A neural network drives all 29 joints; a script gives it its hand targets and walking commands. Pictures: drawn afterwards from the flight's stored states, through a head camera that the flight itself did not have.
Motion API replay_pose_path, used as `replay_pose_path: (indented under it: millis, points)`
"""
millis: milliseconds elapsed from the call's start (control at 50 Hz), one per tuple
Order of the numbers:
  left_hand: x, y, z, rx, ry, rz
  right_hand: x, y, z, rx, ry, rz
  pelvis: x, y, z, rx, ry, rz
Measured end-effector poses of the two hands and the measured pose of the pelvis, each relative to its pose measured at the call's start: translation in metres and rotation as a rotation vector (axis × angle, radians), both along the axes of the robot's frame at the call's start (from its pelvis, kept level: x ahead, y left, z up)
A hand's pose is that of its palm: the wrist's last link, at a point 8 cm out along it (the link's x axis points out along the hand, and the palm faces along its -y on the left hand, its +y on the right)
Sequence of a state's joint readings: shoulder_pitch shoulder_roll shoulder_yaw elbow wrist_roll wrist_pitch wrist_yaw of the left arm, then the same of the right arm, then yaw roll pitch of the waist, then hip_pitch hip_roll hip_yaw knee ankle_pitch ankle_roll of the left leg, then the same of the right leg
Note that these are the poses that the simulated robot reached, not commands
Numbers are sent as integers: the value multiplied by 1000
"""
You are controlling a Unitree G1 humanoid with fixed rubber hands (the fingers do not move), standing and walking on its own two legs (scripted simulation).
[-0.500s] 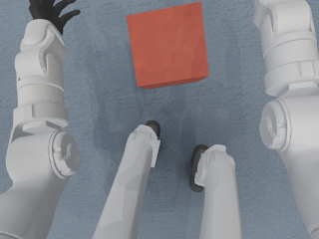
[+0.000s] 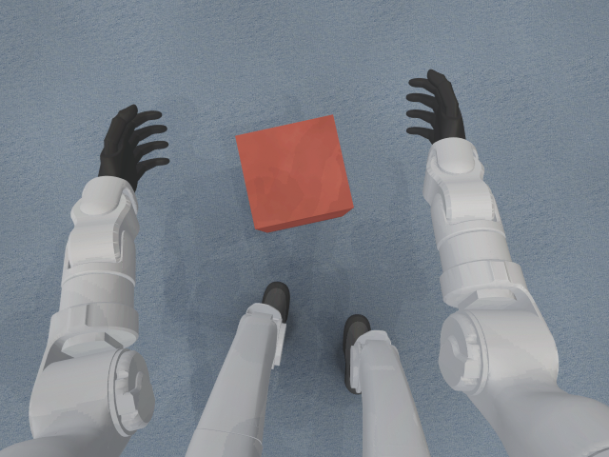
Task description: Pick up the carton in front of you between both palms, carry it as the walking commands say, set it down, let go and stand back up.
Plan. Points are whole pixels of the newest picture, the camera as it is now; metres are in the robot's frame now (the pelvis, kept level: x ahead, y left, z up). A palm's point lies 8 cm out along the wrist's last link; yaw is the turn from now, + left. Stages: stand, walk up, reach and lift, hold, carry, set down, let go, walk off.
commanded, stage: let go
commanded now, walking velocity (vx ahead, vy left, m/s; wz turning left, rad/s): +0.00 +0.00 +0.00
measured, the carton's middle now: (295, 181) +0.48 +0.10 -0.55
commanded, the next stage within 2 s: stand in 1.24 s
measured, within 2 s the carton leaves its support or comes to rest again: neither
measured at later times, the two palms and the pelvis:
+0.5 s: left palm (61, 327) +0.23 +0.26 +0.01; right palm (539, 279) +0.34 -0.17 -0.01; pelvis +0.06 +0.01 +0.08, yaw +3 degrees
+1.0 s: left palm (98, 332) +0.24 +0.21 +0.03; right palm out of the picture +0.25 -0.26 +0.03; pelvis +0.09 -0.03 +0.10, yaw +3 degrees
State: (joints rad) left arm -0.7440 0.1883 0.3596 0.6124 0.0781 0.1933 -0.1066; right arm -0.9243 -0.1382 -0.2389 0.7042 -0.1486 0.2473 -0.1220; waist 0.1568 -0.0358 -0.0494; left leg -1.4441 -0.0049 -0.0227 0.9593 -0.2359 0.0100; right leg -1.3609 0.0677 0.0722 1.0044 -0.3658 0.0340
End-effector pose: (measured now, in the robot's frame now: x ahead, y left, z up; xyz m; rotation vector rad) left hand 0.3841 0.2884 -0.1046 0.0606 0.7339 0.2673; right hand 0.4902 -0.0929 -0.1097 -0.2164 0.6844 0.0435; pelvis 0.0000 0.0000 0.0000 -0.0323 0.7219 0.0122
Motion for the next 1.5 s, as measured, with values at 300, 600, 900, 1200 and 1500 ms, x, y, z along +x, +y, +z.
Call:
replay_pose_path:
  millis: [300,600,900,1200,1500]
  points:
    - [-94,-4,75,7,66,-138,-103,-34,67,-23,24,-65,32,19,57,13,-289,15]
    - [-169,-48,127,4,85,-114,-176,-100,112,-23,56,-38,69,-2,91,50,-565,38]
    - [-148,-80,136,17,64,-169,-233,-166,142,-23,93,-86,87,-32,99,73,-721,30]
    - [-162,-57,136,60,104,-118,-237,-142,140,-19,77,-84,78,-18,96,70,-765,51]
    - [-195,-2,99,95,167,-90,-274,-176,137,-215,154,-197,75,8,92,41,-749,38]
